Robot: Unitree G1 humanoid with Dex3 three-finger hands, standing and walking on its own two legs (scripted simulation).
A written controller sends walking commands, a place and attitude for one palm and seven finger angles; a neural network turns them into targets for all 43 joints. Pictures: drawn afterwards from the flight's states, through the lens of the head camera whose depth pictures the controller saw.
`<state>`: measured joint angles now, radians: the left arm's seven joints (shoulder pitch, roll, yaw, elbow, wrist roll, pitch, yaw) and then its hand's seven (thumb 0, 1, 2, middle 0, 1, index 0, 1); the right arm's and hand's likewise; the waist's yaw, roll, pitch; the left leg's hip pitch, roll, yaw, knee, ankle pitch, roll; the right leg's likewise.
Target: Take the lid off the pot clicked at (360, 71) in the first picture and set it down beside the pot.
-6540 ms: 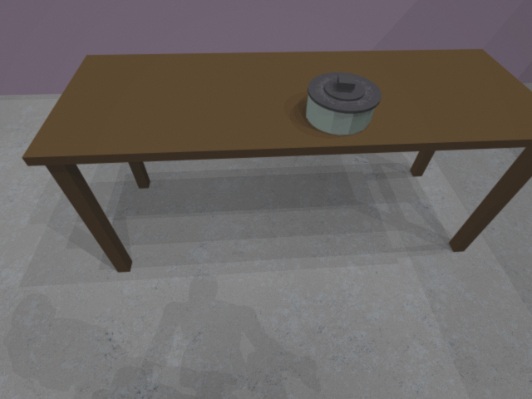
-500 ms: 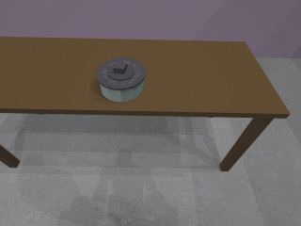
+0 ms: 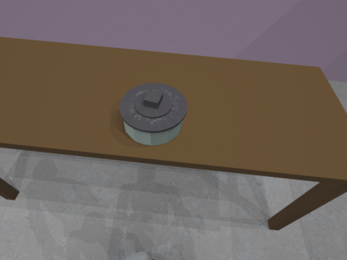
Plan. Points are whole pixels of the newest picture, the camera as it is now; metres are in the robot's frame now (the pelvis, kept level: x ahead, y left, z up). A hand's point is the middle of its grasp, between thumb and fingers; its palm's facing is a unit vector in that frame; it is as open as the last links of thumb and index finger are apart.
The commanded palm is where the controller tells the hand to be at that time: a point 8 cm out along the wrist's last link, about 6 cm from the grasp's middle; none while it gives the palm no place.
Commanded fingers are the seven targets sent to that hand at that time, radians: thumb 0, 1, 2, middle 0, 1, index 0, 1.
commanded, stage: come to a stop and stand still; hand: left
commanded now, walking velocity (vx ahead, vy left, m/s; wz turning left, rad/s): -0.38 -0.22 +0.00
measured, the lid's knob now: (153, 98) +0.54 +0.12 +0.03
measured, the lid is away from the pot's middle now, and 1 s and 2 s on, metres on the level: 0.00 0.00 0.00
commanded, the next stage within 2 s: look again from close up in 1.28 s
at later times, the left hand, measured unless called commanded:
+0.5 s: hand out of the picture +0.13 +0.17 -0.15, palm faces -0.03 -0.96 -0.29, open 7.4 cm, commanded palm none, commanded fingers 0.00 0.90 0.90 -0.20 -0.30 -0.20 -0.30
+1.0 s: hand out of the picture +0.04 +0.20 -0.16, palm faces +0.02 -0.98 -0.22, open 7.4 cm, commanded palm none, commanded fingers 0.00 0.90 0.90 -0.20 -0.30 -0.20 -0.30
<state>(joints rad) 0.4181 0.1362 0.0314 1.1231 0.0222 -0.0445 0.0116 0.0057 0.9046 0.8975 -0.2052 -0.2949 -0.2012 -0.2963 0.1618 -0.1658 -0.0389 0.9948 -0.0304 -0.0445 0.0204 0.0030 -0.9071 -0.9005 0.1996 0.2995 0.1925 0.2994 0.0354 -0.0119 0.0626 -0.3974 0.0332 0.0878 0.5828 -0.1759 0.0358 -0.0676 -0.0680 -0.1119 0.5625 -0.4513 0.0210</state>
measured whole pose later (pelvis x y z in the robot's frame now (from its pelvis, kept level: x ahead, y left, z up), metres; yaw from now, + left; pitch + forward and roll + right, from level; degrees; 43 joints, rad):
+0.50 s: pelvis +0.05 -0.03 +0.01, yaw -2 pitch -1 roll +1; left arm 0.18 0.19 0.03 0.99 0.03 0.01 0.04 0.00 0.90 0.90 -0.20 -0.29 -0.20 -0.30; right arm 0.18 -0.19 -0.06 1.02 -0.01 0.05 -0.02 0.00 -0.91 -0.90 0.20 0.30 0.20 0.30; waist -0.01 0.04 0.07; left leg -0.31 0.03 0.06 0.67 -0.43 -0.02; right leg -0.28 -0.02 -0.04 0.58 -0.29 -0.02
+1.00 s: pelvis +0.02 +0.01 +0.01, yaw -2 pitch +0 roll +1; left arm 0.26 0.20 0.03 1.09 0.03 0.04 0.03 0.01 0.90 0.90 -0.20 -0.29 -0.20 -0.30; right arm 0.30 -0.13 -0.01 1.08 -0.02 0.02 -0.03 0.00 -0.91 -0.90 0.20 0.30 0.19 0.30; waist 0.02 -0.05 0.00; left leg -0.14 -0.03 0.06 0.43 -0.28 0.03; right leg -0.29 -0.05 -0.02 0.59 -0.31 0.01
